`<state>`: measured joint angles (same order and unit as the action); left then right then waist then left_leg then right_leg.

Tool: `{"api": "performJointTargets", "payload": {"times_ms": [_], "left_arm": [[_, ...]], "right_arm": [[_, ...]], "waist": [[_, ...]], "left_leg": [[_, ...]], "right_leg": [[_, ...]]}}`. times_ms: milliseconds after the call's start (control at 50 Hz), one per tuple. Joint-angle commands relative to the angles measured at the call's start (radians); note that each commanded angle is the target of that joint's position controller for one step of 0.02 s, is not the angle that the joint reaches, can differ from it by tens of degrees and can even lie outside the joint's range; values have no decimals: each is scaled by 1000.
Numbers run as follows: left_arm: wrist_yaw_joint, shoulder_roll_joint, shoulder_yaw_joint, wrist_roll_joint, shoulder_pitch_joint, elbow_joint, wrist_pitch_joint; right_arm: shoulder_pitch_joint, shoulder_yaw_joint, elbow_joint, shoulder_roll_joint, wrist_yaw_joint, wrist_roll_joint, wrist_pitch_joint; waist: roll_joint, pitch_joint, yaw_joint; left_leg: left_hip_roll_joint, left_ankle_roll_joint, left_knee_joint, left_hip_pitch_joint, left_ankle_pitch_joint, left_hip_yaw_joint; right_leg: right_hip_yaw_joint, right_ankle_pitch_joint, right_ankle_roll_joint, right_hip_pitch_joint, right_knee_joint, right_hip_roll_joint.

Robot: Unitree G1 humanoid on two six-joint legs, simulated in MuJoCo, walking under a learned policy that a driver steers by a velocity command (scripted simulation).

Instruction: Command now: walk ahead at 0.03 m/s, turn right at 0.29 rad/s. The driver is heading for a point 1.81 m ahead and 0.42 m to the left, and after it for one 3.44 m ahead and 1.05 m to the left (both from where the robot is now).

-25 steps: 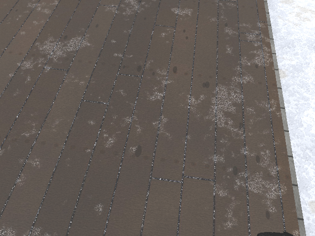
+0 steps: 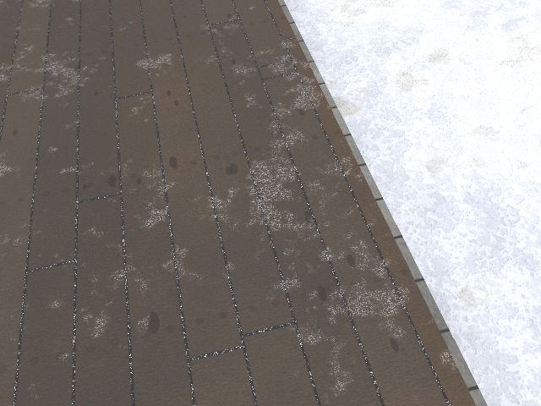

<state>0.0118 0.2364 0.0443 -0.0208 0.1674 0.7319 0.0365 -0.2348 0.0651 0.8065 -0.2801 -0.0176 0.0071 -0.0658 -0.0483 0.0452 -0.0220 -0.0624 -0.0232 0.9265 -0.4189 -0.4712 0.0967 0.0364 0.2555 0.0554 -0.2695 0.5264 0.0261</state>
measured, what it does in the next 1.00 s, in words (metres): steps on the spot: left foot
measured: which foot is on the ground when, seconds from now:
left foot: up 0.00-0.28, down 0.30-0.84, up 0.86-1.00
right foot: down 0.00-1.00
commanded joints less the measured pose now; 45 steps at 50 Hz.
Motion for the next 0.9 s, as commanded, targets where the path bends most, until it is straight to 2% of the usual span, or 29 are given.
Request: {"api": "performJointTargets", "payload": {"times_ms": [20, 40, 80, 120, 180, 240, 260, 280, 300, 320, 340, 360, 400, 440, 480, 560, 580, 620, 660, 680, 700, 720, 760, 800, 820, 840, 860, 880, 900], "left_arm": [[-22, 117, 21, 7, -35, -53, -13], [-23, 111, 17, 10, -28, -52, -17], [-22, 106, 11, 8, -19, -43, -26], [-21, 111, 9, 2, -5, -27, -29], [-17, 124, 9, -6, 8, -2, -26], [-18, 124, 5, -4, -1, 23, -24], [-22, 121, 3, 1, -18, 29, -23], [-25, 111, 0, 7, -20, 35, -23], [-24, 78, -8, 9, 4, 38, -26], [-16, 58, -9, 15, 46, 48, -24], [-15, 69, -11, 8, 32, 78, -19], [-14, 87, -4, 8, 19, 97, -17], [-13, 103, 5, 6, 14, 121, -21], [-17, 87, 0, 2, 29, 151, -30], [-23, 82, 0, 4, 40, 188, -34], [-29, 79, -1, 6, 56, 246, -34], [-30, 76, -2, 6, 68, 260, -33], [-30, 93, 6, 0, 78, 270, -27], [-21, 85, 10, -9, 54, 257, -26], [-12, 50, 4, -16, 63, 254, -28], [-5, 56, 5, -23, 57, 245, -34], [0, 68, 11, -20, 59, 243, -42], [9, 65, 14, -13, 75, 246, -62], [8, 42, 14, -7, 112, 255, -75], [3, 28, 15, -1, 183, 282, -78], [-6, 37, 22, 1, 262, 318, -80], [-17, 79, 32, -7, 346, 339, -88], [-25, 178, 53, -10, 453, 350, -95], [-23, 178, 51, -17, 443, 361, -89]], "right_arm": [[-43, 23, -27, -93, 1, 11, 2], [-60, 22, -17, -86, 2, 11, 1], [-46, 15, -9, -63, 6, 2, -4], [-20, 8, -7, -46, 6, 1, -9], [-8, 3, 3, -44, -2, -2, -9], [-39, -1, 26, -38, -12, -10, 1], [-67, -5, 41, -26, -15, -8, 9], [-87, -10, 53, -26, -17, 2, 23], [-90, -8, 56, -67, -19, 19, 40], [-5, 3, 51, -122, -14, 4, 46], [45, -7, 39, -76, -2, 3, 52], [45, -16, 44, -45, 5, 7, 58], [13, -15, 72, -53, -2, 3, 63], [3, -15, 91, -46, -10, -6, 66], [-8, -18, 107, -34, -13, -3, 67], [-18, -21, 139, -30, -15, -1, 69], [-29, -22, 149, -29, -15, 0, 69], [-48, -5, 157, -72, -14, 2, 58], [-96, 4, 166, -87, -12, 2, 48], [-96, 16, 176, -118, -15, 2, 47], [-91, 16, 176, -103, -13, 4, 52], [-76, 12, 175, -86, -10, 9, 59], [-50, 13, 172, -82, -7, 10, 75], [-27, 19, 173, -95, -3, 4, 83], [-20, 21, 173, -92, 1, 3, 81], [-20, 19, 172, -78, 4, 8, 80], [-7, 7, 157, -37, 7, 15, 84], [11, -20, 117, 64, 19, 4, 93], [59, 0, 100, -13, 20, 31, 94]], "waist": [[173, -75, -10], [160, -98, -12], [129, -99, -6], [145, -78, 11], [173, -68, 32], [168, -79, 24], [151, -83, 1], [119, -90, -11], [42, -99, 15], [-81, -47, 91], [-93, -39, 68], [-67, -25, 54], [-57, -17, 41], [-33, -9, 40], [12, 2, 33], [39, 14, 28], [35, -7, 27], [-4, 20, 18], [-46, 75, -3], [-125, 97, 0], [-114, 115, 3], [-70, 110, 19], [-43, 92, 37], [-57, 79, 59], [-46, 71, 87], [-14, 75, 110], [104, 71, 137], [364, 19, 163], [269, 97, 149]], "left_leg": [[12, -1, 112, -60, 69, -79], [18, 1, 119, -29, 77, -85], [18, -2, 60, -4, 84, -96], [19, -3, -51, 19, 72, -98], [38, 8, -190, 92, 37, -86], [52, 24, -349, 172, 82, -78], [54, 32, -467, 234, 174, -72], [20, 40, -581, 326, 326, -108], [-80, 60, -634, 372, 384, -224], [-131, 97, -609, 265, 452, -271], [-134, 98, -633, 175, 358, -275], [-105, 76, -654, 149, 282, -249], [-67, 58, -668, 158, 232, -217], [-48, 56, -667, 200, 232, -202], [-47, 61, -664, 223, 227, -197], [-44, 69, -667, 230, 210, -194], [-39, 72, -682, 234, 116, -197], [-36, 105, -696, 213, -159, -230], [-115, 164, -778, 222, -360, -340], [-201, 206, -836, 180, -415, -433], [-246, 235, -871, 155, -367, -474], [-242, 237, -871, 184, -286, -461], [-196, 220, -831, 235, -159, -378], [-145, 201, -778, 171, -119, -301], [-126, 197, -727, 92, -151, -268], [-91, 190, -638, 1, -174, -240], [-34, 163, -446, -106, -142, -167], [103, 114, -94, -282, -101, -5], [91, 134, 79, -357, -52, -84]], "right_leg": [[-196, -556, 150, 116, -208, -227], [-195, -562, 154, 116, -207, -233], [-196, -502, 153, 124, -217, -236], [-210, -426, 150, 131, -220, -235], [-235, -375, 157, 115, -206, -234], [-266, -365, 148, 108, -182, -232], [-259, -343, 125, 89, -165, -216], [-255, -288, 82, 39, -157, -201], [-223, -217, 36, 0, -115, -152], [-133, -106, 15, 28, -149, -45], [-126, -94, 4, 123, -163, -48], [-137, -124, 4, 163, -164, -57], [-148, -167, 9, 180, -165, -76], [-154, -167, 4, 144, -190, -85], [-156, -148, -4, 119, -210, -84], [-159, -131, -12, 106, -231, -86], [-152, -60, -13, 113, -231, -75], [-100, 167, 3, 38, -149, -19], [-38, 238, 12, -108, -11, 22], [13, 172, 6, -119, 128, 18], [2, 146, 7, -137, 220, -25], [-11, 169, 9, -171, 257, -39], [-7, 171, 13, -169, 203, -48], [31, 137, 22, -27, 59, -22], [65, 55, 30, 113, -43, -1], [75, 57, 32, 240, -105, 31], [-81, 182, 43, 342, -211, -66], [-530, 530, 118, 433, -413, -335], [-684, 619, 178, 316, -469, -420]]}}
